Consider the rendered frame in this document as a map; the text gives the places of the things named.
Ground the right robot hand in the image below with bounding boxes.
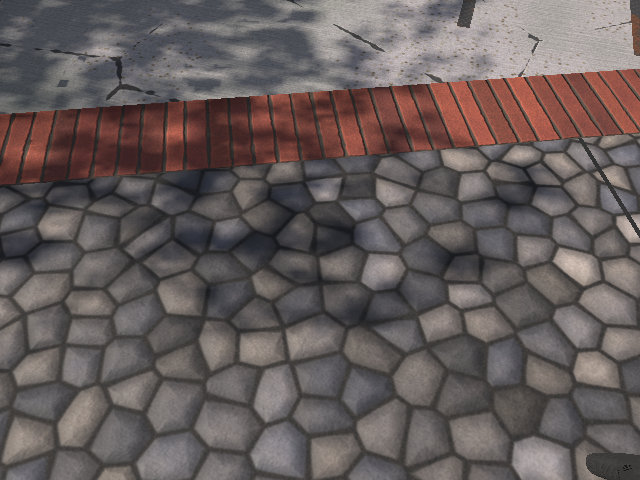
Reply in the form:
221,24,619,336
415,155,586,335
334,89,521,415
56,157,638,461
586,453,640,480

